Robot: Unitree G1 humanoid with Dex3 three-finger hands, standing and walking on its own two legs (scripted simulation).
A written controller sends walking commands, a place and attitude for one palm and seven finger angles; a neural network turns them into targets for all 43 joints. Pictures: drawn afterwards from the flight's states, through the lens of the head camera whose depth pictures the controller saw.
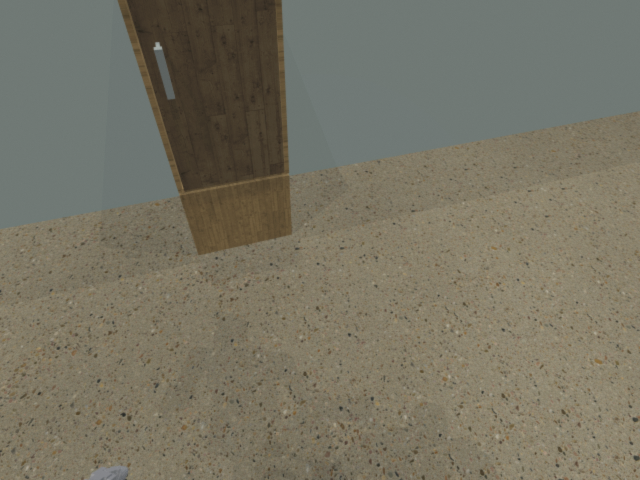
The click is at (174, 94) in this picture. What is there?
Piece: cupboard door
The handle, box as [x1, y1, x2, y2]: [154, 42, 174, 99]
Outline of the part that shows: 155,42 156,46 154,47 154,52 167,98 174,98 161,46 159,46 158,42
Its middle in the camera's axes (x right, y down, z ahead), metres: -0.42 -0.45 +1.03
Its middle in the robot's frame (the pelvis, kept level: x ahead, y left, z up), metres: +1.06 +0.47 +0.02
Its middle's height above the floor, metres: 0.79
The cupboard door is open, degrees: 0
